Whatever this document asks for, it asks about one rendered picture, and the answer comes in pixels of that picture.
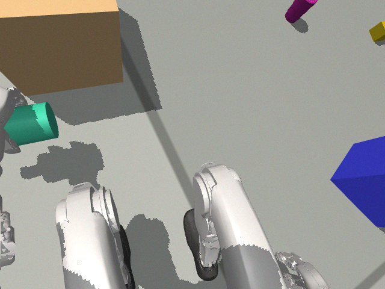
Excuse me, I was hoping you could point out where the left robot arm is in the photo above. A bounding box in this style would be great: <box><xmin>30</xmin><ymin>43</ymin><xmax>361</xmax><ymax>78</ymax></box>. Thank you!
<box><xmin>0</xmin><ymin>125</ymin><xmax>15</xmax><ymax>289</ymax></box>

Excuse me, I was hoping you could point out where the right robot hand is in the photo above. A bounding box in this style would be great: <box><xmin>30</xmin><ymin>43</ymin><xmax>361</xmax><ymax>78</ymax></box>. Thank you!
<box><xmin>275</xmin><ymin>252</ymin><xmax>330</xmax><ymax>289</ymax></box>

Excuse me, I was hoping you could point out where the left robot foot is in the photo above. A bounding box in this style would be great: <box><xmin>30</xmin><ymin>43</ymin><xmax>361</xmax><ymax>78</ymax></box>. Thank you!
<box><xmin>119</xmin><ymin>224</ymin><xmax>135</xmax><ymax>289</ymax></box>

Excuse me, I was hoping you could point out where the right robot foot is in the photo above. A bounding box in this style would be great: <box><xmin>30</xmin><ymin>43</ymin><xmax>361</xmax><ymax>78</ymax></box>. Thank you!
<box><xmin>183</xmin><ymin>209</ymin><xmax>218</xmax><ymax>281</ymax></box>

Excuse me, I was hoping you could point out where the left robot hand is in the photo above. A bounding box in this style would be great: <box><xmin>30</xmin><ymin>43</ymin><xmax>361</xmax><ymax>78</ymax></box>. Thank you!
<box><xmin>0</xmin><ymin>87</ymin><xmax>28</xmax><ymax>154</ymax></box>

